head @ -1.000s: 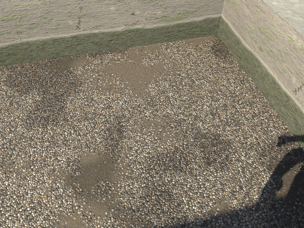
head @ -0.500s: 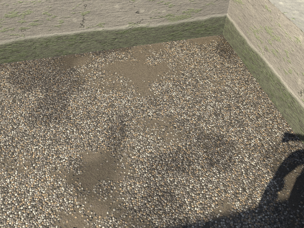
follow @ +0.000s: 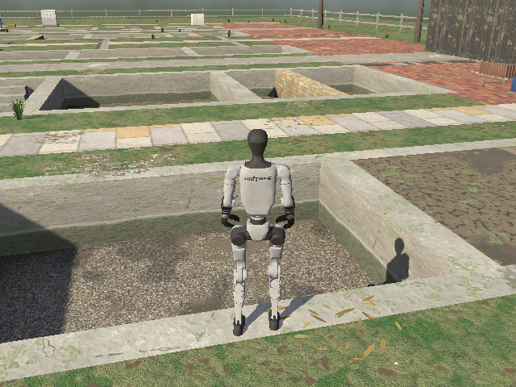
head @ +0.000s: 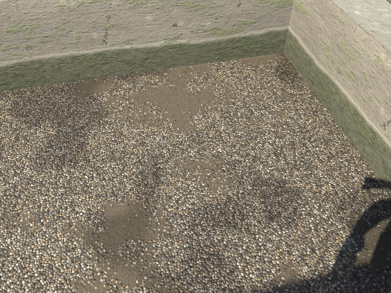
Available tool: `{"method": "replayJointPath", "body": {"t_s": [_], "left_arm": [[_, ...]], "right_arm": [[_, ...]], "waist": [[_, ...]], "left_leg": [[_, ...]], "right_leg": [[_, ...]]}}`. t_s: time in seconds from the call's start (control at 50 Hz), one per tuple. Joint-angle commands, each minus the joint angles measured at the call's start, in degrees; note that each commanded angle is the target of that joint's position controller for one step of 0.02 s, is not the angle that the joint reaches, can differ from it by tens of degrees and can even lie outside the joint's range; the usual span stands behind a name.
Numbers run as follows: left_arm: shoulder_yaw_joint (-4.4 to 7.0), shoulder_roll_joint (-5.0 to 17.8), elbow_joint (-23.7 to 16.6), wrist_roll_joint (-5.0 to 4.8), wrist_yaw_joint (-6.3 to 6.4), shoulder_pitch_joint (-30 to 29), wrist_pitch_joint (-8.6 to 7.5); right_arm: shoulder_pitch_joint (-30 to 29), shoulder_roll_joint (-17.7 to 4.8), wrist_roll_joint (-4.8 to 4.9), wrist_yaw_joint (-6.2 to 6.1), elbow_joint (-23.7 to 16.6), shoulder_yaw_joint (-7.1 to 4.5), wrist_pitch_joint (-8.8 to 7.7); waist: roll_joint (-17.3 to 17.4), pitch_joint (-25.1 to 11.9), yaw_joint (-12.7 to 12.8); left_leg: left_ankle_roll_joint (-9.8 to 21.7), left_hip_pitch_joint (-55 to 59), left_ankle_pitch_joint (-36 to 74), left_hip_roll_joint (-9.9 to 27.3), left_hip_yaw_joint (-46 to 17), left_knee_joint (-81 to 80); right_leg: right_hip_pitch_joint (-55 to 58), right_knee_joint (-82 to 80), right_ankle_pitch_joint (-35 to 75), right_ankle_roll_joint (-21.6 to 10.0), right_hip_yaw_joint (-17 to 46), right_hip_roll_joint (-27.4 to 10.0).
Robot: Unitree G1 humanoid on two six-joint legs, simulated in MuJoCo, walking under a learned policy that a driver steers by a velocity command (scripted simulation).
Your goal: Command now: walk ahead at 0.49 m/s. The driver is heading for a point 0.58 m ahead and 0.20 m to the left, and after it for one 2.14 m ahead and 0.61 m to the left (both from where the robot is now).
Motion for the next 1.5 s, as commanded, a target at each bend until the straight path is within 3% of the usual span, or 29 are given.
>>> {"method": "replayJointPath", "body": {"t_s": [0.02,0.08,0.12,0.2,0.24,0.32,0.36,0.42,0.46,0.54,0.56,0.6,0.66,0.7,0.78,0.82,0.9,0.94,1.02,1.06,1.14,1.18,1.24,1.26,1.3,1.36,1.4,1.48,1.5], "left_arm": [[0.93,3.48,-4.59,-0.01,0.32,-1.88,-1.32],[0.97,3.56,-6.50,0.00,-0.19,-7.24,-1.13],[0.87,3.50,-4.76,-0.07,0.30,-1.93,-1.29],[0.88,3.60,-6.75,-0.04,-0.23,-7.06,-1.02],[0.83,3.44,-4.94,0.00,0.26,-1.65,-1.40],[0.85,3.55,-6.89,-0.03,-0.23,-6.97,-1.08],[0.80,3.36,-5.05,0.02,0.26,-1.54,-1.44],[0.86,3.41,-6.89,0.02,-0.22,-7.01,-1.25],[0.78,3.31,-5.11,-0.04,0.27,-1.67,-1.40],[0.81,3.70,-6.08,-0.41,0.63,-4.42,-0.83],[0.81,3.46,-7.05,0.08,-0.25,-6.69,-1.07],[0.81,3.33,-5.14,0.07,0.27,-1.22,-1.52],[0.88,3.39,-6.97,0.05,-0.20,-6.82,-1.28],[0.78,3.24,-5.18,0.00,0.28,-1.47,-1.41],[0.83,3.39,-7.05,0.02,-0.21,-6.68,-1.12],[0.78,3.22,-5.20,0.07,0.27,-1.23,-1.48],[0.83,3.40,-7.08,0.02,-0.20,-6.62,-1.14],[0.77,3.19,-5.23,0.08,0.27,-1.16,-1.49],[0.83,3.37,-7.09,0.04,-0.19,-6.55,-1.15],[0.77,3.17,-5.24,0.09,0.29,-1.08,-1.49],[0.83,3.36,-7.09,0.04,-0.18,-6.49,-1.15],[0.77,3.16,-5.25,0.10,0.30,-1.01,-1.50],[0.83,3.51,-6.13,-0.38,0.70,-4.05,-1.05],[0.84,3.36,-7.09,0.05,-0.16,-6.43,-1.16],[0.77,3.15,-5.25,0.10,0.30,-0.95,-1.50],[0.86,3.25,-7.03,0.07,-0.16,-6.51,-1.32],[0.76,3.14,-5.27,0.03,0.31,-1.13,-1.45],[0.80,3.57,-6.24,-0.38,0.68,-3.97,-0.89],[0.80,3.31,-7.15,0.12,-0.20,-6.26,-1.13]], "right_arm": [[-2.57,-4.09,-0.10,-0.25,-4.45,-1.35,-1.19],[-6.81,-3.99,0.03,-0.05,-6.34,-0.92,-0.82],[-2.81,-4.01,-0.09,-0.24,-4.54,-1.33,-1.10],[-6.96,-4.01,0.05,0.03,-6.46,-0.91,-0.75],[-2.76,-4.12,-0.09,-0.21,-4.53,-1.38,-1.19],[-7.11,-3.99,0.07,0.03,-6.49,-0.92,-0.78],[-2.85,-4.08,-0.08,-0.20,-4.54,-1.38,-1.21],[-7.15,-3.89,0.04,0.01,-6.45,-0.93,-0.83],[-3.11,-3.90,-0.06,-0.18,-4.62,-1.35,-1.12],[-4.60,-3.15,-0.05,-0.06,-4.96,-0.89,-1.31],[-6.99,-3.91,0.03,0.11,-6.45,-0.86,-0.77],[-2.74,-4.15,-0.06,-0.19,-4.47,-1.41,-1.28],[-7.15,-3.88,0.06,0.01,-6.43,-0.92,-0.84],[-3.08,-3.89,-0.04,-0.17,-4.61,-1.34,-1.12],[-7.12,-3.85,0.05,0.10,-6.52,-0.89,-0.75],[-2.85,-4.01,-0.07,-0.15,-4.56,-1.37,-1.19],[-7.16,-3.88,0.07,0.09,-6.54,-0.89,-0.76],[-2.87,-4.01,-0.06,-0.14,-4.58,-1.36,-1.19],[-7.15,-3.86,0.06,0.10,-6.55,-0.88,-0.76],[-2.85,-3.99,-0.06,-0.14,-4.58,-1.36,-1.19],[-7.13,-3.85,0.06,0.10,-6.54,-0.88,-0.75],[-2.83,-3.99,-0.06,-0.14,-4.57,-1.36,-1.18],[-4.58,-3.06,-0.05,-0.10,-4.96,-0.87,-1.37],[-7.12,-3.85,0.06,0.10,-6.54,-0.88,-0.74],[-2.82,-4.00,-0.05,-0.14,-4.57,-1.36,-1.17],[-7.15,-3.79,0.03,0.06,-6.51,-0.89,-0.78],[-3.10,-3.84,-0.03,-0.14,-4.67,-1.32,-1.08],[-4.65,-3.04,-0.03,-0.02,-5.04,-0.85,-1.27],[-7.01,-3.84,0.01,0.16,-6.52,-0.83,-0.72]], "waist": [[0.83,-8.39,-0.17],[-0.17,-0.26,0.64],[0.85,-8.00,-0.22],[-0.29,0.34,0.64],[0.99,-8.30,-0.18],[-0.25,0.34,0.67],[1.00,-8.44,-0.15],[-0.20,-0.28,0.66],[0.89,-8.21,-0.17],[-0.28,-2.04,-0.36],[-0.49,0.31,0.71],[1.18,-8.68,-0.10],[-0.09,-0.24,0.70],[1.01,-8.24,-0.13],[-0.39,0.24,0.67],[1.04,-8.51,-0.12],[-0.31,0.31,0.69],[1.09,-8.51,-0.11],[-0.33,0.29,0.69],[1.07,-8.56,-0.10],[-0.35,0.27,0.69],[1.07,-8.60,-0.10],[-0.01,-2.77,-0.31],[-0.36,0.27,0.69],[1.08,-8.61,-0.09],[-0.26,-0.29,0.67],[0.99,-8.29,-0.12],[-0.27,-2.04,-0.34],[-0.56,0.32,0.70]], "left_leg": [[1.23,2.14,14.35,1.09,-1.09,-4.05],[1.43,-2.45,23.08,2.08,-2.42,-4.29],[1.15,1.85,14.01,0.97,-0.95,-3.73],[1.32,-2.83,22.57,1.97,-2.37,-3.97],[1.18,1.88,14.05,1.07,-1.12,-3.52],[1.35,-2.94,22.75,2.00,-2.45,-3.81],[1.19,1.86,14.22,1.08,-1.17,-3.34],[1.39,-2.76,22.94,2.05,-2.52,-3.74],[1.13,1.63,13.88,0.97,-1.07,-3.22],[1.24,-1.37,11.63,0.56,-1.15,-3.97],[1.35,-3.13,22.97,2.07,-2.64,-3.60],[1.25,1.76,14.44,1.13,-1.32,-3.20],[1.46,-3.00,23.21,2.07,-2.68,-3.64],[1.18,1.42,14.06,0.96,-1.18,-3.10],[1.34,-3.32,22.55,1.89,-2.57,-3.47],[1.21,1.44,13.97,1.02,-1.32,-3.06],[1.38,-3.46,22.62,1.90,-2.65,-3.44],[1.23,1.34,14.02,1.01,-1.37,-3.01],[1.38,-3.53,22.68,1.88,-2.67,-3.37],[1.23,1.30,14.09,0.98,-1.39,-2.93],[1.39,-3.57,22.76,1.85,-2.68,-3.29],[1.23,1.26,14.17,0.96,-1.40,-2.85],[1.33,-1.53,11.85,0.51,-1.35,-3.66],[1.39,-3.62,22.83,1.82,-2.70,-3.21],[1.23,1.22,14.24,0.93,-1.42,-2.77],[1.43,-3.44,22.94,1.86,-2.75,-3.21],[1.17,0.96,13.81,0.80,-1.30,-2.71],[1.26,-1.98,11.53,0.37,-1.32,-3.48],[1.36,-3.78,22.86,1.86,-2.82,-3.10]], "right_leg": [[3.20,-5.74,14.12,-1.73,2.59,-2.82],[-0.23,-4.32,22.59,-1.75,1.58,-3.03],[2.64,-5.63,14.18,-1.74,2.59,-2.94],[-1.16,-4.33,21.98,-1.70,1.53,-3.07],[2.52,-5.45,13.85,-1.74,2.54,-2.92],[-1.32,-4.15,21.95,-1.67,1.44,-3.07],[2.45,-5.26,13.86,-1.70,2.42,-2.93],[-0.86,-3.88,22.33,-1.70,1.38,-3.11],[2.18,-5.24,13.87,-1.67,2.36,-3.04],[-0.69,-6.64,11.17,-1.80,3.11,-3.12],[-1.68,-3.88,21.46,-1.66,1.27,-3.06],[2.43,-4.98,13.54,-1.65,2.19,-2.92],[-0.95,-3.60,22.14,-1.64,1.17,-3.11],[2.11,-4.98,13.70,-1.60,2.12,-3.05],[-1.57,-3.73,21.56,-1.60,1.10,-3.16],[2.21,-4.90,13.34,-1.62,2.08,-3.04],[-1.64,-3.63,21.45,-1.57,1.02,-3.17],[2.17,-4.81,13.27,-1.60,1.98,-3.06],[-1.65,-3.54,21.46,-1.57,0.94,-3.20],[2.18,-4.72,13.30,-1.59,1.89,-3.09],[-1.65,-3.45,21.49,-1.56,0.85,-3.22],[2.18,-4.63,13.34,-1.59,1.80,-3.12],[-0.21,-5.93,11.31,-1.74,2.52,-3.25],[-1.66,-3.37,21.52,-1.56,0.77,-3.25],[2.17,-4.56,13.36,-1.58,1.72,-3.15],[-1.19,-3.18,21.87,-1.61,0.75,-3.31],[1.91,-4.62,13.36,-1.57,1.68,-3.28],[-0.96,-6.14,10.72,-1.72,2.46,-3.38],[-1.96,-3.29,21.06,-1.59,0.67,-3.28]]}}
